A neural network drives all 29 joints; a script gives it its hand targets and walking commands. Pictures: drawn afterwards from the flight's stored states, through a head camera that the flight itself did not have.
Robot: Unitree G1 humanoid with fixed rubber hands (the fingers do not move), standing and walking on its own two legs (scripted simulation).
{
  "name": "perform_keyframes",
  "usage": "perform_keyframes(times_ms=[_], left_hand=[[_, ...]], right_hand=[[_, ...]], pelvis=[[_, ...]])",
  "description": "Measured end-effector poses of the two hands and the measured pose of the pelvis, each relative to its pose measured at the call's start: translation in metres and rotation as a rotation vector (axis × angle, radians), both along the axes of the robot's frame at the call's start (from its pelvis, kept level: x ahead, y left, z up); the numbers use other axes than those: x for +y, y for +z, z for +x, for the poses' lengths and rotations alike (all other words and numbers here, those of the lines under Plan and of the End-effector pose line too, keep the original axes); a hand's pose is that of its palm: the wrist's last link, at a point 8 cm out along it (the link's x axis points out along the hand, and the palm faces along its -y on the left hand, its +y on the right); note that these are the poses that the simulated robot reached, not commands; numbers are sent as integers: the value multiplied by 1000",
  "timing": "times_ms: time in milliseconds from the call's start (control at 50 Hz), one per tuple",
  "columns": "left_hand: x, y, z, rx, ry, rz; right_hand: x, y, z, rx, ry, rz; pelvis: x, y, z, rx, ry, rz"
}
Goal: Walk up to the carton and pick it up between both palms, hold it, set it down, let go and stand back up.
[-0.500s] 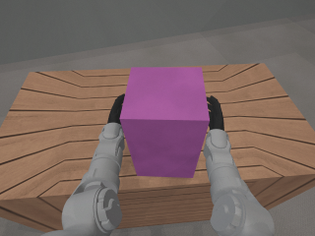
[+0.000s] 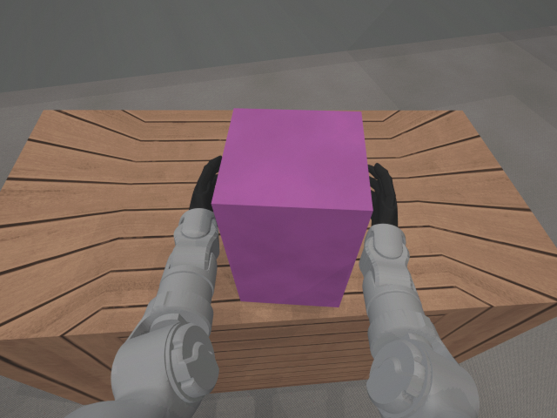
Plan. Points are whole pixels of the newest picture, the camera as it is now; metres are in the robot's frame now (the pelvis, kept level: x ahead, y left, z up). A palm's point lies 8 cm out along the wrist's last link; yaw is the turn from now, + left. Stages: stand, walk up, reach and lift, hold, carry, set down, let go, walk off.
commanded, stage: set down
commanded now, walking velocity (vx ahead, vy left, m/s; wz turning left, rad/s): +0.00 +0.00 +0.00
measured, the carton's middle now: (292, 219) +0.41 +0.01 +0.03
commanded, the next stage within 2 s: none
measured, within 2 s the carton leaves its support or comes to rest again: rests again in 0.18 s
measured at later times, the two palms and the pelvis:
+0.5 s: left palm (214, 208) +0.41 +0.13 +0.05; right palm (387, 224) +0.40 -0.14 +0.05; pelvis +0.01 -0.01 +0.00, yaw +0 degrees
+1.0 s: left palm (213, 207) +0.42 +0.13 +0.05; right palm (386, 226) +0.40 -0.14 +0.05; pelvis +0.00 +0.00 +0.00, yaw -1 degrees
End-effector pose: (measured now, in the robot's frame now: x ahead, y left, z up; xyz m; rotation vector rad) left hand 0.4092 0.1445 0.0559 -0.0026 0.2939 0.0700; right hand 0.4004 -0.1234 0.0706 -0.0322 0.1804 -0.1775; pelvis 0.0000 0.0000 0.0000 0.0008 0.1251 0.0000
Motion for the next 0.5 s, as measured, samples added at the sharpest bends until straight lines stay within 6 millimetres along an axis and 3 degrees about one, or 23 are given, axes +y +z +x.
perform_keyframes(times_ms=[300,500], left_hand=[[-9,-4,5,-4,12,8],[-14,-6,5,-27,12,0]], right_hand=[[-10,-11,5,22,8,-3],[-14,-17,2,9,6,-11]], pelvis=[[1,-1,12,-3,-7,1],[-6,-1,8,11,-3,6]])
